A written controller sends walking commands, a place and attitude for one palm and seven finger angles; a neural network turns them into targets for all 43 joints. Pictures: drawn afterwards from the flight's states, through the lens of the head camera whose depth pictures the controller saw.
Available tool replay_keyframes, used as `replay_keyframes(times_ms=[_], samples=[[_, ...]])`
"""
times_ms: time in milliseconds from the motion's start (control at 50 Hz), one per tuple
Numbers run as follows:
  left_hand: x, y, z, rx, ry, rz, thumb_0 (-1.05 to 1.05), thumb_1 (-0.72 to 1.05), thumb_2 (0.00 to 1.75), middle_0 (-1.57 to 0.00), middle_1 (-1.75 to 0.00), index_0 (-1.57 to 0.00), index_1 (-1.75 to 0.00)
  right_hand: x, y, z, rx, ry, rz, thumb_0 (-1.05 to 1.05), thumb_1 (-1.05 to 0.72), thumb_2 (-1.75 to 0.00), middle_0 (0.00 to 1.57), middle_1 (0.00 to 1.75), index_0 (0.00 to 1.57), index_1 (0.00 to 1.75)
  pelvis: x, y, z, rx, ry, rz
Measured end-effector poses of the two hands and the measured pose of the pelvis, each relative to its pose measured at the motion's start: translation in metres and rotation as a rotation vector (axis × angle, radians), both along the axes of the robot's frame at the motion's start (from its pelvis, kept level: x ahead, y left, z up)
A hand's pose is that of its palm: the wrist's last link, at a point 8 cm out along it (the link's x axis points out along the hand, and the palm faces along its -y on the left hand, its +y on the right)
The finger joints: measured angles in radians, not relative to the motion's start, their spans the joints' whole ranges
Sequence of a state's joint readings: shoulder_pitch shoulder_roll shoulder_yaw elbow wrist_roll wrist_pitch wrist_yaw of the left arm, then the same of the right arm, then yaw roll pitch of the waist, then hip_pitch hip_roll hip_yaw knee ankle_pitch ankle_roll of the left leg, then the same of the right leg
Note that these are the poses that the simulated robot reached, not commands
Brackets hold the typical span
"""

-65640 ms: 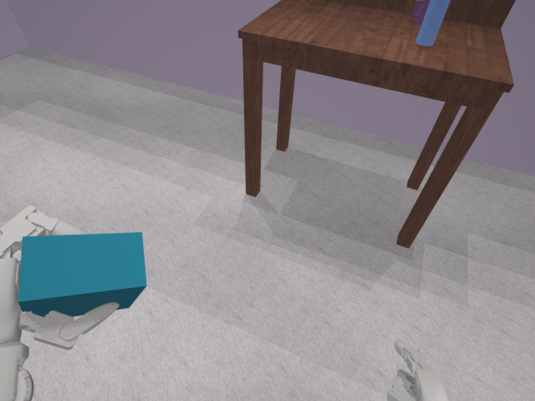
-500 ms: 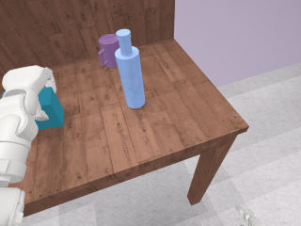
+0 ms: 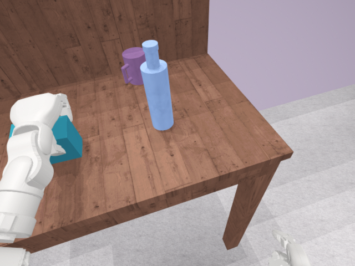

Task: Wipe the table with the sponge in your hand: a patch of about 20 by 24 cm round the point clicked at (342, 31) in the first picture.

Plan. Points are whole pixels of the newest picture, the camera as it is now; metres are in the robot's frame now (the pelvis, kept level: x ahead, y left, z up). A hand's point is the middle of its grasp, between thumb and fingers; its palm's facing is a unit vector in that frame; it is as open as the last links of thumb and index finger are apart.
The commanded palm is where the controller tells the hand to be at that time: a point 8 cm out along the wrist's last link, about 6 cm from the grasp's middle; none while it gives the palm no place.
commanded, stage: wipe back along the middle lane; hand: left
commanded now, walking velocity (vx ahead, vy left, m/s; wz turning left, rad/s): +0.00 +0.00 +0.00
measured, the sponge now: (53, 146) +0.34 +0.35 +0.09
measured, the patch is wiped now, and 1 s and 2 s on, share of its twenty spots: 0.95 0.95 0.95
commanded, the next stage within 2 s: slide across to the third lane in 0.86 s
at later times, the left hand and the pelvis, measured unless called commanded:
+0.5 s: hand (48, 145) +0.29 +0.30 +0.16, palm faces +0.14 -0.04 -0.99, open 9.9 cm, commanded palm +0.25 +0.27 +0.18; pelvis +0.00 +0.01 +0.00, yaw +0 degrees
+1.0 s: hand (49, 167) +0.24 +0.26 +0.16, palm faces +0.21 -0.09 -0.97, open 9.9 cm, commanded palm +0.20 +0.25 +0.19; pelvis -0.01 -0.01 +0.00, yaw -1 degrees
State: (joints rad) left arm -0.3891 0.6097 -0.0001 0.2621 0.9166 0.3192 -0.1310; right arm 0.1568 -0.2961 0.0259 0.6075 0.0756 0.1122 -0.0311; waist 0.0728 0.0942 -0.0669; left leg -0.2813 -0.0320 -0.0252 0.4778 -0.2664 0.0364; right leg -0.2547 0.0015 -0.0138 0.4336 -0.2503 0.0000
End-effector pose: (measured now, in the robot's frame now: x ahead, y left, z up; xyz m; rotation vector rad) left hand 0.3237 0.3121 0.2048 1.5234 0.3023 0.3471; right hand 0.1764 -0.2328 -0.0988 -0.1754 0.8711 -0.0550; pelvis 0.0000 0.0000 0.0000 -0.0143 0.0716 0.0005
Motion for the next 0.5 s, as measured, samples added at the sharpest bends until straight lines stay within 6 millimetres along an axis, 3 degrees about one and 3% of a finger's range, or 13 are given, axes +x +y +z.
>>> replay_keyframes(times_ms=[500], samples=[[-0.058, -0.022, 0.004, -0.029, -0.107, 0.005, 0.00, -0.50, 1.01, -0.70, -1.48, -0.74, -1.51, 0.047, 0.047, 0.018, 0.073, -0.136, 0.112, 0.01, -0.91, -0.90, 0.20, 0.29, 0.20, 0.30, -0.002, 0.010, -0.002, -0.002, -0.029, 0.000]])
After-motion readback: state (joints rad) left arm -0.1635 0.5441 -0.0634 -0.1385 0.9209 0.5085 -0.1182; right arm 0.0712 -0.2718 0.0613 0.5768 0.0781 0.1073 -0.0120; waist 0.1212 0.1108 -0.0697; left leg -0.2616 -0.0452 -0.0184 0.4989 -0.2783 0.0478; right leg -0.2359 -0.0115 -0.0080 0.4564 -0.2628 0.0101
